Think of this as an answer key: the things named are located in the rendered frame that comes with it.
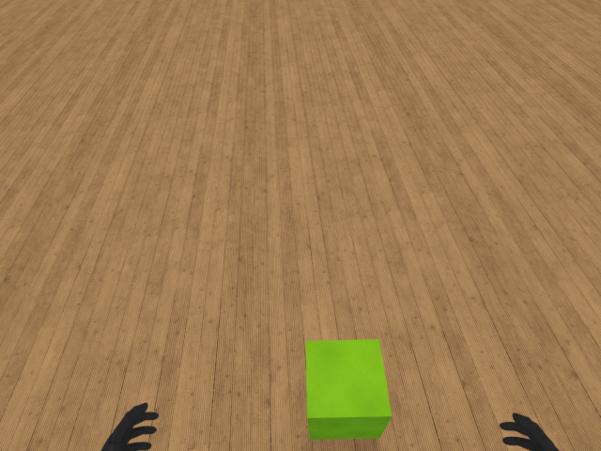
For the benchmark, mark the right robot hand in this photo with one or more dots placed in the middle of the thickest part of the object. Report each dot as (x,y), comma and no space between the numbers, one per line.
(538,441)

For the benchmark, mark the left robot hand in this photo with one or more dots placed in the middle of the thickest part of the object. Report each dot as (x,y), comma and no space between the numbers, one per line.
(124,432)

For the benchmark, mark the carton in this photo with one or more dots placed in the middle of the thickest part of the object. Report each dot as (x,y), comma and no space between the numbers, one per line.
(347,394)

